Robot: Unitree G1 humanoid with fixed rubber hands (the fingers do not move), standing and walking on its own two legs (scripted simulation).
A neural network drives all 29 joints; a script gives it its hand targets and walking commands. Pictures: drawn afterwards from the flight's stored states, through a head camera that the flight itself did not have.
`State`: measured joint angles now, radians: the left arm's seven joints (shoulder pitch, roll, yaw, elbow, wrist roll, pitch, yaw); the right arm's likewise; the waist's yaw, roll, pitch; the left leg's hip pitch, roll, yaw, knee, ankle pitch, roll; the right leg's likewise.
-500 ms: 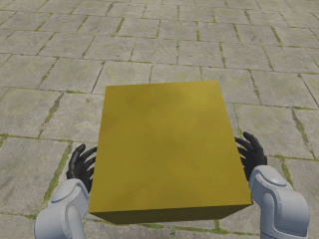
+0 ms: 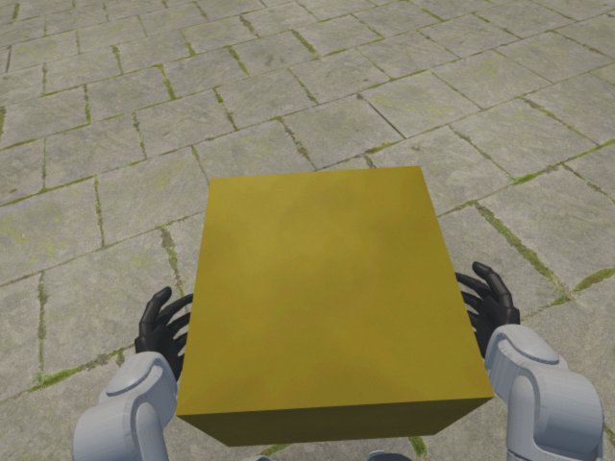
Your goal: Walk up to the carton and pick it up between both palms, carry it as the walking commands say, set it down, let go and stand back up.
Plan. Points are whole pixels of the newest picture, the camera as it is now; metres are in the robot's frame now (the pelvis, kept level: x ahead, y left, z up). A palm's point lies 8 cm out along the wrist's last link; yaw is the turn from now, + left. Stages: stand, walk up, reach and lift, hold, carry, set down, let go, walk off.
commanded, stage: carry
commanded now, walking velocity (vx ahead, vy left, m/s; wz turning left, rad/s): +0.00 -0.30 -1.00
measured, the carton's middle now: (323, 307) +0.32 +0.01 +0.00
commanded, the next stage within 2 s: none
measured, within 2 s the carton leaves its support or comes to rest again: neither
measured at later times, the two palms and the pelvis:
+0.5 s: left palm (483, 336) +0.24 -0.17 +0.07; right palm out of the picture +0.07 -0.50 +0.05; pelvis -0.06 -0.21 +0.00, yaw -30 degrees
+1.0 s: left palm out of the picture +0.08 -0.47 +0.08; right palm out of the picture -0.23 -0.68 +0.09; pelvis -0.22 -0.38 +0.01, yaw -58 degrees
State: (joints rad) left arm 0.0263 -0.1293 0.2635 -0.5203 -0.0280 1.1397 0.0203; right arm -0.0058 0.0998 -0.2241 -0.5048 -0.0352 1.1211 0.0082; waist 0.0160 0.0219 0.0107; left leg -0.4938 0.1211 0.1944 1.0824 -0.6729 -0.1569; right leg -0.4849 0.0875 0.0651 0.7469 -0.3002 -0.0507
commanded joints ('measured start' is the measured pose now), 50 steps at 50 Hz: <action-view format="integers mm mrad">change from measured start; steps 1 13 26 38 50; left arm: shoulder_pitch -498 -545 -478 -628 -474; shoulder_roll -719 -663 -731 -660 -665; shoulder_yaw -912 -902 -844 -954 -835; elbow -248 -195 -174 -277 -145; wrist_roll -282 -251 -263 -286 -263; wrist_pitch -57 -7 -52 -37 5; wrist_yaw -125 -91 -123 -107 -109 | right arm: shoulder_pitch -404 -429 -545 -438 -472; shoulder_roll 779 697 802 761 685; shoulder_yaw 882 799 912 798 825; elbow -240 -180 -235 -157 -236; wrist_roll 339 321 376 330 306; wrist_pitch -49 -11 -39 -37 1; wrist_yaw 61 74 65 69 49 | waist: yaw -20 -2 -7 5 13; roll -207 293 -282 236 -213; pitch -467 -375 -523 -436 -413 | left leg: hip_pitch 197 541 -198 496 -123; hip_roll -80 393 31 537 138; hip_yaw -46 97 -91 -285 71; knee -363 -576 234 -721 73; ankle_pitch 152 1148 25 889 -70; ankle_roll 99 156 28 298 33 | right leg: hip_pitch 235 -161 540 -241 528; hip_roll -126 -129 -164 -123 -153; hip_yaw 325 -150 221 88 141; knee -209 167 -158 747 -243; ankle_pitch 853 -98 938 -202 781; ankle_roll -68 83 -75 89 -34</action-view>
